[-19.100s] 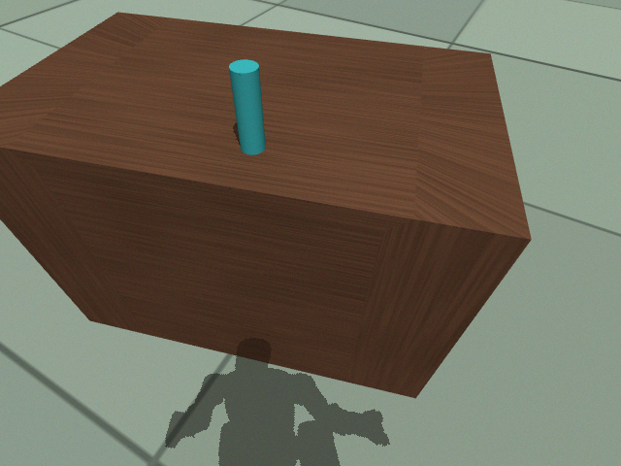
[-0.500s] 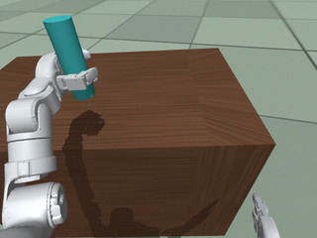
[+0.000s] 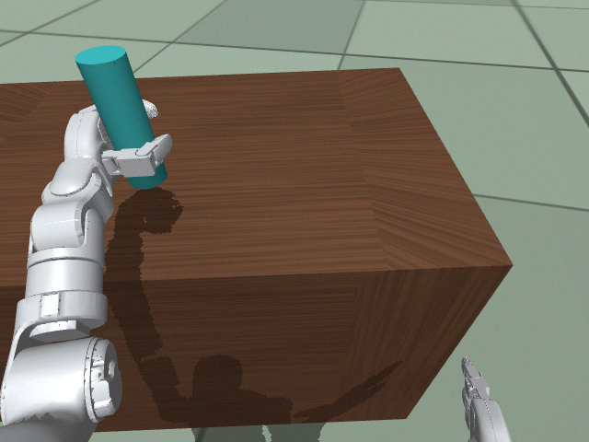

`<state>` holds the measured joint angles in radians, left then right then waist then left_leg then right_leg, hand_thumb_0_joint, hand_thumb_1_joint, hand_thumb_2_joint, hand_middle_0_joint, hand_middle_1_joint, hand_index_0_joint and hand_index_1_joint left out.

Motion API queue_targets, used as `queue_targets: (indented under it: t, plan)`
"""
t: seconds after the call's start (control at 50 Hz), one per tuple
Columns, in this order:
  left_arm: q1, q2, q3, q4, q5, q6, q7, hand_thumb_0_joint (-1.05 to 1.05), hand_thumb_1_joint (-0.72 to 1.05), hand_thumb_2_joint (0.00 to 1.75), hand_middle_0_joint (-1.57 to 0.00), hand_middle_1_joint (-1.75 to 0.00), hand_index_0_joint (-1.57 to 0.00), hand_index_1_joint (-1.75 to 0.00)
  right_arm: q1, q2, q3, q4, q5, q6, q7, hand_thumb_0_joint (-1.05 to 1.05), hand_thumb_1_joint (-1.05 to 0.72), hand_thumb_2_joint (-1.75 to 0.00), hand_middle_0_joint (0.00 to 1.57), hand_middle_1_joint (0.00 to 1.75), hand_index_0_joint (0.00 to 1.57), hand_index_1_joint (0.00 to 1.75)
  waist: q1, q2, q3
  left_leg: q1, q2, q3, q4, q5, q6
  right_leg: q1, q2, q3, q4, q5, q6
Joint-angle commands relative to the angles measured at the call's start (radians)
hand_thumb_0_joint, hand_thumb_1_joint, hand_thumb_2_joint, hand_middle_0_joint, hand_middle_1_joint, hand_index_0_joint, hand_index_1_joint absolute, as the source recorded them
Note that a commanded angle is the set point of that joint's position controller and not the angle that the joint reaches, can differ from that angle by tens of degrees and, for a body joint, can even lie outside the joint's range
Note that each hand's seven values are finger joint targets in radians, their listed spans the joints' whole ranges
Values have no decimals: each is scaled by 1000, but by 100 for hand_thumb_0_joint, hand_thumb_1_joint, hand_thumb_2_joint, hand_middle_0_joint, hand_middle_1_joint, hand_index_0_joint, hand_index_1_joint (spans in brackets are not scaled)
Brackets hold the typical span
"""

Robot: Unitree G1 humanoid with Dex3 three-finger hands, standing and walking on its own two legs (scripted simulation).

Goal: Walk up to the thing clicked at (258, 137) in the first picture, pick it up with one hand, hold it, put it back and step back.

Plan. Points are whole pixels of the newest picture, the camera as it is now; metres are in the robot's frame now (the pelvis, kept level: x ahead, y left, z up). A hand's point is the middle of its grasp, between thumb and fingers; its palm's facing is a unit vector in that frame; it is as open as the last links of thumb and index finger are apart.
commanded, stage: crouch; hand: left
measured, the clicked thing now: (127, 124) +0.43 +0.19 +0.26
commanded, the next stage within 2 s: lower in 0.32 s
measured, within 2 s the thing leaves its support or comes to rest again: rests again in 1.66 s
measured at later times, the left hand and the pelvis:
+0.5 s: hand (153, 146) +0.45 +0.18 +0.21, palm faces +0.15 -0.99 +0.00, open 7.2 cm; pelvis +0.01 +0.00 +0.00, yaw +0 degrees
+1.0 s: hand (171, 173) +0.47 +0.18 +0.15, palm faces +0.13 -0.99 +0.00, open 7.2 cm; pelvis +0.01 +0.00 +0.00, yaw +0 degrees
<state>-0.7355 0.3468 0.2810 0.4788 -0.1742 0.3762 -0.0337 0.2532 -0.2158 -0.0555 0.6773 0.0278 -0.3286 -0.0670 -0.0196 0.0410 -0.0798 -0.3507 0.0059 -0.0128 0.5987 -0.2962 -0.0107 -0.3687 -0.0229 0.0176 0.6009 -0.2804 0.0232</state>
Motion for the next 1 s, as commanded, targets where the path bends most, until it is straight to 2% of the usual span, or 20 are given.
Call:
queue_targets:
  t: [0.0,0.04,0.06,0.18,0.2,0.22,0.24,0.26,0.32,0.36,0.38,0.42,0.46,0.48,0.6,0.74,0.8,0.88,0.94,0.98]
  plan:
    - [-455,200,38,-161,-2,-103,-3,0,46,137,-144,-152,-145,-152,-89,-105,-21,-155,9,-52,0,0,56,-5,5,5,5,5,4,-35,-261,134,-16,25,-62,247,22,79,27,-50,-72,246,-17]
    - [-532,232,48,-257,2,-129,-1,0,46,137,-143,-150,-144,-151,-66,-138,-57,-164,3,-46,-1,0,56,-5,5,5,5,5,-3,-4,-345,172,-12,21,-57,298,16,102,28,-53,-67,288,-20]
    - [-484,220,58,-189,1,-127,0,0,45,137,-142,-150,-144,-150,-68,-114,-32,-163,2,-41,3,0,56,-5,5,5,5,5,8,-25,-312,153,-7,18,-57,310,15,110,31,-58,-64,292,-20]
    - [-477,204,48,-183,8,-149,7,0,44,138,-142,-151,-143,-151,-80,-106,-23,-174,2,-27,13,0,56,-5,5,5,5,5,5,-19,-283,150,-4,14,-75,264,12,91,36,-62,-80,249,-24]
    - [-506,212,40,-251,7,-160,6,0,45,138,-142,-151,-143,-151,-86,-125,-52,-168,2,-24,10,0,56,-5,5,5,5,5,5,8,-305,154,-7,17,-79,259,12,103,33,-58,-81,248,-25]
    - [-457,207,57,-165,2,-156,8,0,44,138,-142,-151,-143,-151,-87,-131,-47,-183,1,-22,8,0,56,-5,5,5,5,5,-5,-27,-291,159,-5,19,-72,266,15,102,33,-57,-82,257,-21]
    - [-500,212,45,-248,4,-166,7,0,44,138,-142,-152,-144,-152,-76,-125,-46,-154,0,-19,9,0,56,-5,5,5,5,5,6,10,-304,167,-4,14,-75,286,11,101,35,-61,-76,269,-25]
    - [-516,206,38,-232,6,-171,4,0,45,139,-141,-151,-143,-151,-61,-127,-45,-171,-2,-18,10,0,55,-5,5,5,5,5,-14,-2,-339,193,-2,18,-62,324,12,109,33,-58,-75,303,-23]
    - [-487,200,35,-191,11,-180,5,0,47,139,-141,-150,-142,-151,-80,-98,-17,-166,1,-11,13,0,56,-5,5,5,5,5,-5,-10,-288,160,-5,17,-70,310,14,101,33,-57,-77,295,-23]
    - [-505,225,46,-191,17,-193,5,0,45,140,-143,-152,-144,-153,-86,-131,-52,-172,-3,-6,7,0,55,-5,5,5,5,5,-15,-6,-318,178,-6,19,-63,316,16,104,29,-55,-78,305,-20]
    - [-490,220,48,-148,16,-195,2,0,48,142,-143,-153,-144,-153,-70,-109,-25,-173,-4,-5,12,0,56,-5,5,5,5,5,-16,-30,-315,158,-7,19,-65,310,20,122,29,-55,-81,308,-17]
    - [-501,229,58,-156,10,-206,2,0,42,138,-145,-154,-146,-155,-86,-122,-41,-175,-2,0,9,0,54,-6,5,5,5,5,-15,-19,-319,160,-10,24,-60,329,20,125,25,-51,-75,333,-16]
    - [-471,192,35,-84,12,-218,-6,0,47,140,-146,-155,-147,-156,-81,-73,2,-134,0,6,17,0,54,-6,5,5,5,5,-14,-15,-261,131,-10,23,-69,300,20,100,26,-54,-81,301,-19]
    - [-413,159,20,-12,15,-218,-9,0,46,140,-146,-155,-147,-156,-96,-92,-8,-153,0,4,16,0,54,-5,5,5,5,5,-19,-46,-239,125,-9,23,-71,279,22,79,29,-53,-82,283,-19]
    - [-496,241,56,-47,21,-298,-7,0,48,140,-144,-154,-145,-154,-69,-141,-45,-160,-5,21,17,0,54,-6,5,5,5,5,-36,-38,-313,139,-6,20,-67,260,23,90,28,-49,-82,274,-16]
    - [-500,231,46,10,25,-395,-5,0,48,140,-144,-155,-145,-155,-119,-102,-11,-184,-6,45,15,0,54,-5,5,5,5,5,-30,-11,-329,110,-4,21,-49,258,20,77,26,-44,-65,271,-20]
    - [-519,261,57,6,24,-432,-8,0,52,142,-145,-156,-146,-156,-100,-124,-31,-202,-7,63,6,0,54,-6,5,5,5,5,-39,2,-388,121,-5,24,-33,297,22,102,22,-41,-57,312,-19]
    - [-476,217,34,107,24,-457,-18,0,48,143,-147,-158,-148,-158,-86,-106,-21,-175,-7,83,8,0,54,-6,5,5,5,5,-48,-10,-308,68,0,23,-36,234,24,45,28,-39,-59,254,-22]
    - [-506,249,49,88,20,-489,-20,0,54,143,-148,-158,-149,-158,-94,-106,-17,-209,-8,94,9,0,54,-5,5,5,5,5,-43,7,-339,76,4,20,-28,226,22,44,28,-44,-50,240,-25]
    - [-464,267,59,110,21,-495,-20,0,54,143,-147,-158,-149,-158,-96,-162,-66,-226,-7,102,3,0,54,-5,5,5,5,5,-50,-4,-357,77,3,22,-18,238,24,46,28,-38,-42,257,-23]
